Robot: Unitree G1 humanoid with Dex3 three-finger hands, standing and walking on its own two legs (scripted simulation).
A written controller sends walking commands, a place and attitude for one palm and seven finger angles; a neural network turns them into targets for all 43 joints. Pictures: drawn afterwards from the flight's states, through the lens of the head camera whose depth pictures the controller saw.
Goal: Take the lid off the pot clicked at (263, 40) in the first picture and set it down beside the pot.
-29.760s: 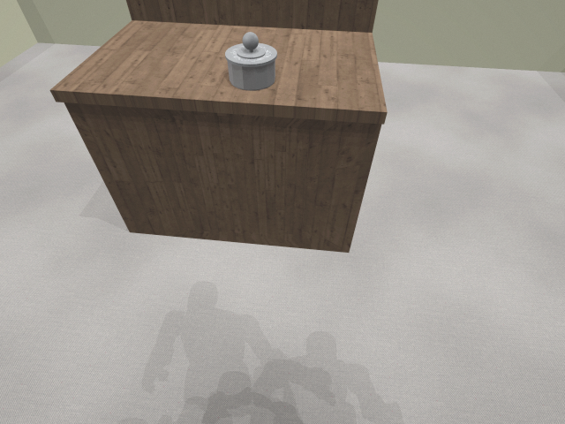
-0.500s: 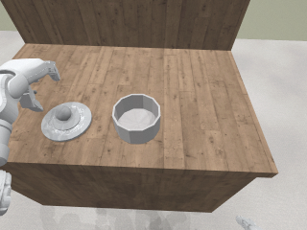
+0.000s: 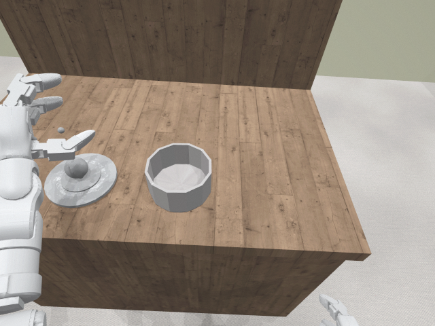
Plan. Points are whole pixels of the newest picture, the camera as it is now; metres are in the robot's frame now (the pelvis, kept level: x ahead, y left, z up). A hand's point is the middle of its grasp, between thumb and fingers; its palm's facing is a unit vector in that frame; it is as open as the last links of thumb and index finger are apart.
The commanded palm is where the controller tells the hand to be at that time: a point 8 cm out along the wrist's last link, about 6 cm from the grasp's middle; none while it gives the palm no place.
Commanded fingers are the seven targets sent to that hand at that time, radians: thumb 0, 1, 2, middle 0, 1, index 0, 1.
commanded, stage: draw the hand back to the body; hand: left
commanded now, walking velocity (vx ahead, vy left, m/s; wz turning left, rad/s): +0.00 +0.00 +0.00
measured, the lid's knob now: (76, 167) +0.43 +0.35 +0.00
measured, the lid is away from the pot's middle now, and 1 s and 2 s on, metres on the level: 0.24 0.24 0.24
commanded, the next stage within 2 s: step back with the hand held close in 1.48 s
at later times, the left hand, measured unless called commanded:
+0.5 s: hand (59, 170) +0.29 +0.26 +0.17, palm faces +0.49 -0.83 -0.27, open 8.6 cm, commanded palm +0.24 +0.29 +0.19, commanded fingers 0.00 0.78 0.87 -0.22 -0.37 -0.22 -0.37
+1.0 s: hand (57, 223) +0.21 +0.23 +0.16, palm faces +0.45 -0.84 -0.30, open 7.4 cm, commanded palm +0.15 +0.26 +0.18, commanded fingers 0.00 0.90 0.90 -0.20 -0.30 -0.20 -0.30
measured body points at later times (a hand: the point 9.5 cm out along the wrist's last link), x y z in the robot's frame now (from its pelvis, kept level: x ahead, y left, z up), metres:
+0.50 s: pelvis +0.00 -0.04 +0.00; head -0.01 -0.05 +0.45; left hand +0.26 +0.30 +0.19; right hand +0.19 -0.27 -0.09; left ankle -0.03 +0.07 -0.74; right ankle +0.00 -0.13 -0.74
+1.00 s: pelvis -0.02 -0.04 +0.00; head -0.04 -0.06 +0.45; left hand +0.18 +0.27 +0.18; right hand +0.17 -0.26 -0.09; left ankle -0.03 +0.07 -0.74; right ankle +0.00 -0.13 -0.74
